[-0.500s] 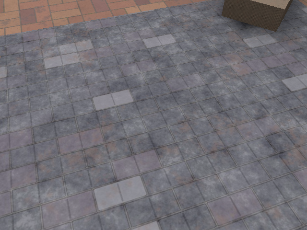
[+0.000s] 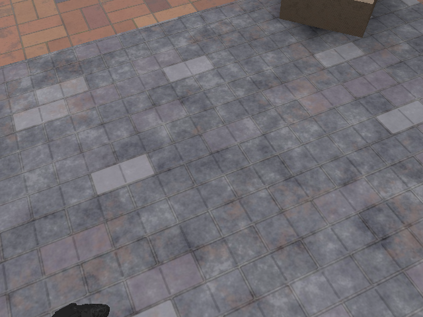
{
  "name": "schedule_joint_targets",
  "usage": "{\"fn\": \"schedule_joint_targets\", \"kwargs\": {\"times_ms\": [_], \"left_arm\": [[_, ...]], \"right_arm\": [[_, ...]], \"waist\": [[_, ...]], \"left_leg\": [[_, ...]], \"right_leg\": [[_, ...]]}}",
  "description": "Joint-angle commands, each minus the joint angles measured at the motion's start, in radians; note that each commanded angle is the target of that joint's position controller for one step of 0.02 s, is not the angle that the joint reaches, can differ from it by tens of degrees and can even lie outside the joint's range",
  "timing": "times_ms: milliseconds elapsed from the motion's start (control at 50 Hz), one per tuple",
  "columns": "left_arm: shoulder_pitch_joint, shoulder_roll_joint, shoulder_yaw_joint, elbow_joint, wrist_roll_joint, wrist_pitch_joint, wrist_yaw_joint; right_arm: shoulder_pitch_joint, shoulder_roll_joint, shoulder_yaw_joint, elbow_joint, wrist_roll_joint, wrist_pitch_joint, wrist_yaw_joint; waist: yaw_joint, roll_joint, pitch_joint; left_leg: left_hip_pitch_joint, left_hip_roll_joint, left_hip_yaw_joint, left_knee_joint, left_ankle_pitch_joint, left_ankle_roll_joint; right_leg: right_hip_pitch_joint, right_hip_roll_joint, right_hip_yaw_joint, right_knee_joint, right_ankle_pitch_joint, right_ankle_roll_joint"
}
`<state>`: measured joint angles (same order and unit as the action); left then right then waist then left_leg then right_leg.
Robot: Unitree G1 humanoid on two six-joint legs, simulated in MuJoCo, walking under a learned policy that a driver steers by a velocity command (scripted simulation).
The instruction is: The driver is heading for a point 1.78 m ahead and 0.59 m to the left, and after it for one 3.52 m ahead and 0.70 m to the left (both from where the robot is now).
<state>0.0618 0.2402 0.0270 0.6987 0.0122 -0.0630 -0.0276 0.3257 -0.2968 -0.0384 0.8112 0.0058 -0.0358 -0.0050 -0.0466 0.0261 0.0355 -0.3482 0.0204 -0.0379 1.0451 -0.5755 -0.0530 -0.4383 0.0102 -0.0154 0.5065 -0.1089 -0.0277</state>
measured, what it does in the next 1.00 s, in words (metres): steps on the spot: left foot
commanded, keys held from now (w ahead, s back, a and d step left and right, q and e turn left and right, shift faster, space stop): no key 1.00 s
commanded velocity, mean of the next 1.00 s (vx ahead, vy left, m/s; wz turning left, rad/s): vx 0.04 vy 0.00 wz -0.01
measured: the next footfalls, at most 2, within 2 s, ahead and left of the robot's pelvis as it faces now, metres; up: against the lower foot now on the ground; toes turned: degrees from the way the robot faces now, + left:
left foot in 0.20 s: +0.12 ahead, +0.15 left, +0.00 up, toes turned +1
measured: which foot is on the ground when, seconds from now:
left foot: up 0.00-0.18, down 0.20-1.00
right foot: down 0.00-1.00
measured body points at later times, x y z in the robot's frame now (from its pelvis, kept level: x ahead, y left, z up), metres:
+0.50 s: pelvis +0.08 +0.02 +0.01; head +0.09 +0.02 +0.45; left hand +0.18 +0.27 -0.13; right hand +0.19 -0.23 -0.12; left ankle +0.07 +0.14 -0.73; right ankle +0.09 -0.11 -0.73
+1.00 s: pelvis +0.09 +0.02 +0.01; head +0.09 +0.02 +0.46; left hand +0.16 +0.28 -0.14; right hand +0.15 -0.24 -0.13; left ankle +0.08 +0.14 -0.73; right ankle +0.09 -0.11 -0.73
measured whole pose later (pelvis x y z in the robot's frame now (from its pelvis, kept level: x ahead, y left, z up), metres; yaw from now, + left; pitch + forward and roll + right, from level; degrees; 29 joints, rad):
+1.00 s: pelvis +0.09 +0.02 +0.01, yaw +0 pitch -2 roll +0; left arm 0.12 0.23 0.04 1.12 0.00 0.02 0.03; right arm 0.22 -0.22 -0.03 0.99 -0.01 0.00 -0.04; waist 0.01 0.00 0.04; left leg -0.17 0.02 0.01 0.49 -0.29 -0.01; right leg -0.20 -0.01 0.00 0.48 -0.25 0.01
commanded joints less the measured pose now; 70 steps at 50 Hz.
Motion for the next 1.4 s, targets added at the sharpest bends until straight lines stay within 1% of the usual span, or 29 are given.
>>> {"fn": "schedule_joint_targets", "kwargs": {"times_ms": [20, 40, 60, 80, 100, 120, 140, 160, 180, 200, 220, 240, 260, 280, 300, 340, 360, 420, 540, 720, 960, 1160, 1400], "left_arm": [[0.025, 0.113, 0.031, -0.017, 0.009, 0.009, -0.001], [-0.004, 0.118, 0.034, -0.013, 0.02, 0.008, 0.0], [-0.022, 0.112, 0.034, -0.002, 0.021, 0.008, 0.001], [-0.018, 0.114, 0.035, 0.009, 0.022, 0.009, 0.003], [-0.012, 0.116, 0.035, 0.022, 0.019, 0.012, 0.006], [-0.013, 0.119, 0.036, 0.033, 0.012, 0.015, 0.012], [-0.021, 0.116, 0.033, 0.041, 0.006, 0.019, 0.014], [-0.017, 0.104, 0.028, 0.053, 0.002, 0.022, 0.015], [0.009, 0.078, 0.019, 0.073, 0.002, 0.024, 0.015], [0.04, 0.064, 0.013, 0.091, 0.009, 0.027, 0.015], [0.1, 0.074, 0.02, 0.103, 0.008, 0.03, 0.019], [0.086, 0.088, 0.023, 0.113, 0.009, 0.036, 0.027], [0.074, 0.1, 0.027, 0.117, 0.006, 0.039, 0.033], [0.078, 0.095, 0.028, 0.128, 0.004, 0.042, 0.039], [0.087, 0.094, 0.028, 0.14, 0.005, 0.044, 0.041], [0.088, 0.086, 0.028, 0.155, 0.007, 0.042, 0.041], [0.088, 0.084, 0.028, 0.165, 0.004, 0.04, 0.04], [0.089, 0.086, 0.03, 0.198, -0.005, 0.041, 0.039], [0.085, 0.093, 0.033, 0.258, -0.009, 0.057, 0.047], [0.062, 0.105, 0.033, 0.331, -0.011, 0.072, 0.059], [0.055, 0.098, 0.027, 0.397, -0.009, 0.073, 0.064], [0.083, 0.085, 0.018, 0.428, -0.009, 0.07, 0.066], [0.133, 0.067, 0.007, 0.441, -0.01, 0.067, 0.069]], "right_arm": [[0.051, -0.079, -0.023, -0.051, -0.005, 0.032, -0.016], [0.067, -0.055, -0.017, -0.044, -0.007, 0.042, -0.022], [0.077, -0.036, -0.013, -0.04, -0.01, 0.048, -0.026], [0.067, -0.03, -0.009, -0.039, -0.015, 0.05, -0.029], [0.059, -0.032, -0.01, -0.037, -0.016, 0.052, -0.031], [0.055, -0.036, -0.012, -0.032, -0.016, 0.052, -0.031], [0.046, -0.036, -0.013, -0.03, -0.019, 0.053, -0.03], [0.029, -0.034, -0.013, -0.031, -0.028, 0.054, -0.028], [-0.002, -0.042, -0.013, -0.045, -0.042, 0.055, -0.028], [-0.037, -0.076, -0.016, -0.071, -0.046, 0.054, -0.031], [-0.088, -0.147, -0.031, -0.081, -0.034, 0.054, -0.035], [-0.105, -0.11, -0.027, -0.075, -0.03, 0.048, -0.03], [-0.113, -0.069, -0.016, -0.071, -0.033, 0.039, -0.027], [-0.118, -0.054, -0.012, -0.066, -0.034, 0.03, -0.026], [-0.115, -0.046, -0.01, -0.062, -0.03, 0.021, -0.025], [-0.091, -0.046, -0.009, -0.049, -0.022, 0.009, -0.024], [-0.085, -0.05, -0.01, -0.043, -0.02, 0.007, -0.025], [-0.085, -0.051, -0.011, -0.032, -0.017, 0.008, -0.025], [-0.092, -0.046, -0.013, 0.0, -0.013, 0.015, -0.023], [-0.095, -0.038, -0.014, 0.063, -0.013, 0.021, -0.025], [-0.082, -0.032, -0.01, 0.141, -0.013, 0.025, -0.034], [-0.053, -0.016, -0.001, 0.193, -0.012, 0.024, -0.038], [-0.014, 0.006, 0.008, 0.236, -0.01, 0.022, -0.038]], "waist": [[0.004, -0.137, -0.166], [-0.014, -0.154, -0.156], [-0.022, -0.165, -0.153], [-0.015, -0.165, -0.165], [-0.01, -0.161, -0.179], [-0.012, -0.157, -0.186], [-0.017, -0.151, -0.177], [-0.019, -0.139, -0.158], [-0.013, -0.115, -0.124], [0.009, -0.064, -0.075], [0.07, 0.062, -0.027], [0.057, 0.107, -0.005], [0.054, 0.109, 0.015], [0.055, 0.105, 0.01], [0.054, 0.101, -0.001], [0.046, 0.059, -0.037], [0.044, 0.042, -0.053], [0.04, 0.011, -0.076], [0.046, -0.024, -0.073], [0.052, -0.019, -0.049], [0.053, -0.017, -0.018], [0.054, -0.022, 0.0], [0.053, -0.022, 0.01]], "left_leg": [[-0.096, 0.083, -0.026, -0.028, 0.064, -0.026], [-0.021, 0.071, -0.002, -0.098, 0.092, -0.031], [0.036, 0.063, 0.01, -0.173, 0.118, -0.031], [0.072, 0.057, 0.017, -0.234, 0.169, -0.025], [0.104, 0.052, 0.021, -0.29, 0.236, -0.018], [0.147, 0.048, 0.023, -0.346, 0.308, -0.009], [0.194, 0.04, 0.034, -0.411, 0.376, 0.002], [0.234, 0.03, 0.041, -0.472, 0.419, 0.016], [0.255, 0.045, 0.018, -0.529, 0.447, 0.034], [0.24, 0.104, -0.049, -0.598, 0.466, 0.06], [0.124, 0.127, -0.066, -0.612, 0.312, 0.095], [0.007, 0.1, -0.062, -0.652, 0.133, 0.1], [-0.024, 0.084, -0.052, -0.666, 0.11, 0.081], [-0.017, 0.076, -0.042, -0.661, 0.168, 0.062], [0.012, 0.072, -0.035, -0.645, 0.243, 0.052], [0.065, 0.067, -0.026, -0.611, 0.37, 0.048], [0.086, 0.065, -0.021, -0.598, 0.417, 0.049], [0.12, 0.057, -0.01, -0.579, 0.51, 0.055], [0.136, 0.047, 0.001, -0.583, 0.574, 0.06], [0.147, 0.033, 0.015, -0.612, 0.557, 0.058], [0.139, 0.02, 0.027, -0.641, 0.462, 0.053], [0.123, 0.013, 0.031, -0.652, 0.404, 0.054], [0.108, 0.007, 0.033, -0.655, 0.385, 0.055]], "right_leg": [[0.207, -0.249, 0.224, -0.165, 0.422, -0.205], [0.129, -0.226, 0.186, -0.19, 0.397, -0.203], [0.087, -0.21, 0.154, -0.196, 0.392, -0.204], [0.082, -0.205, 0.144, -0.198, 0.362, -0.204], [0.086, -0.208, 0.144, -0.201, 0.305, -0.202], [0.078, -0.207, 0.146, -0.203, 0.213, -0.192], [0.055, -0.197, 0.141, -0.201, 0.088, -0.173], [0.03, -0.171, 0.136, -0.2, -0.079, -0.14], [0.002, -0.138, 0.131, -0.198, -0.238, -0.092], [-0.018, -0.096, 0.119, -0.171, -0.363, -0.04], [0.018, -0.033, 0.067, -0.151, -0.351, -0.003], [0.119, -0.022, 0.042, -0.114, -0.272, 0.015], [0.151, -0.023, 0.042, -0.091, -0.219, 0.014], [0.168, -0.029, 0.044, -0.079, -0.179, 0.005], [0.171, -0.031, 0.045, -0.071, -0.136, 0.0], [0.187, -0.037, 0.051, -0.064, -0.056, -0.007], [0.198, -0.039, 0.052, -0.06, -0.019, -0.008], [0.227, -0.044, 0.052, -0.048, 0.058, -0.005], [0.27, -0.049, 0.051, -0.043, 0.121, 0.001], [0.288, -0.051, 0.047, -0.063, 0.103, 0.006], [0.265, -0.045, 0.038, -0.093, 0.014, 0.011], [0.242, -0.04, 0.033, -0.108, -0.044, 0.013], [0.227, -0.037, 0.029, -0.111, -0.064, 0.013]]}}
Keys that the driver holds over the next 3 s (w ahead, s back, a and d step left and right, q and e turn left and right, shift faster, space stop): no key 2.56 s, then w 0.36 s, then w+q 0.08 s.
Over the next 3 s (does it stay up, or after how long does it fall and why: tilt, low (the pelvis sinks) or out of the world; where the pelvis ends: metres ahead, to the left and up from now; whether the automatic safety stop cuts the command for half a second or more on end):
stays up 0.19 -0.01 -0.01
